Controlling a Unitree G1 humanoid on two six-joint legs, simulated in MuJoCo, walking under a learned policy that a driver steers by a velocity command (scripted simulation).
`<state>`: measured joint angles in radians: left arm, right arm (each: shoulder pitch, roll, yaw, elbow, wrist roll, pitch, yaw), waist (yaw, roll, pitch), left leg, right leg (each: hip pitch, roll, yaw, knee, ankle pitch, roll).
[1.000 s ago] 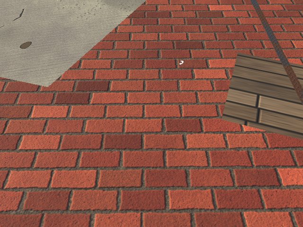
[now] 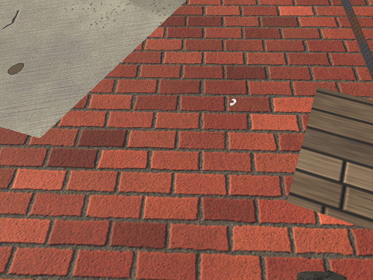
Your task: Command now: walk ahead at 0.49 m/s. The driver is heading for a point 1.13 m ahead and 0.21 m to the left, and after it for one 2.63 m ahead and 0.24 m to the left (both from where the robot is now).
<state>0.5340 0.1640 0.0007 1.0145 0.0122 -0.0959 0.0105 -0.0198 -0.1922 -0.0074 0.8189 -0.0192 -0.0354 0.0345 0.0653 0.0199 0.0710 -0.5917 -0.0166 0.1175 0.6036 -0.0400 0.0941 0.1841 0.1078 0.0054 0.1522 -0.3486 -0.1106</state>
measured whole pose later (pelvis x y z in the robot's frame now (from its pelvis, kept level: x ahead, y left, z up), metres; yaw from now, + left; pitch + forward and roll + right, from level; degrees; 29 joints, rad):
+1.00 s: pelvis +0.54 -0.05 +0.02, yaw +1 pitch +0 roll -1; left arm 0.48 0.17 0.03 1.07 0.01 -0.10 0.00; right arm 0.08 -0.21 -0.03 0.91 -0.02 -0.03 0.03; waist 0.05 0.04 0.04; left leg -0.63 0.10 0.03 0.75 -0.03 0.03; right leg 0.02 0.09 -0.08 0.19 -0.22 -0.09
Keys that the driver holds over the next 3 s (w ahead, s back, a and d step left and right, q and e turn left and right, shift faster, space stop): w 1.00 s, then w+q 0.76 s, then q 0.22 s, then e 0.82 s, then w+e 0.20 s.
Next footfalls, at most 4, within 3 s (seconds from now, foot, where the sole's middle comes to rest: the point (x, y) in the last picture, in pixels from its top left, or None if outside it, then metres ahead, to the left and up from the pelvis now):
0.06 left None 0.21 0.06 -0.77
0.62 right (243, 260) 0.51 -0.11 -0.77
1.18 left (197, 185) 0.80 0.06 -0.77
1.74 right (219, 120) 1.15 -0.02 -0.77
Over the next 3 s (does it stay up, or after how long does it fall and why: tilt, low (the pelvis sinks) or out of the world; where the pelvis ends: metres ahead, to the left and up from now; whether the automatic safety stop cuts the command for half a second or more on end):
stays up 1.10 0.06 0.02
